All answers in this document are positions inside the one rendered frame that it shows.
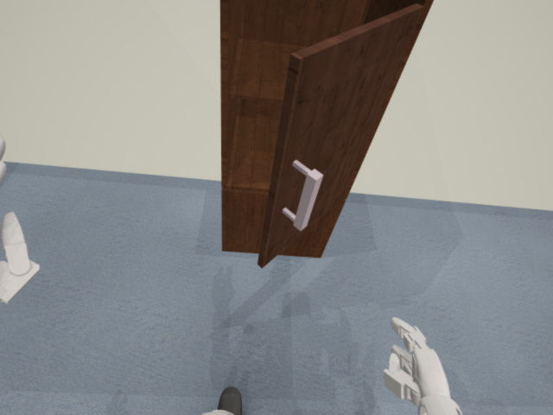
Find right robot forearm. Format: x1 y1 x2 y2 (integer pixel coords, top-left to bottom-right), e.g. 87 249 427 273
418 394 462 415

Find cupboard door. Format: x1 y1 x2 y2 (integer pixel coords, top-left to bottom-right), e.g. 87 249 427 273
257 3 425 268

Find handle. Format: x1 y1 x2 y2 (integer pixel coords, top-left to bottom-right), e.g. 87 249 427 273
282 160 323 231

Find left robot hand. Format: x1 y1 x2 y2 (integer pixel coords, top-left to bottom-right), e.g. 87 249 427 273
0 136 40 304

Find right robot hand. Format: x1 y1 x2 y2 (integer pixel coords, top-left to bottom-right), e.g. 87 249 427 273
384 317 451 407

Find robot left foot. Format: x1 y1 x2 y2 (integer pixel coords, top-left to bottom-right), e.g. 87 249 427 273
218 386 242 415

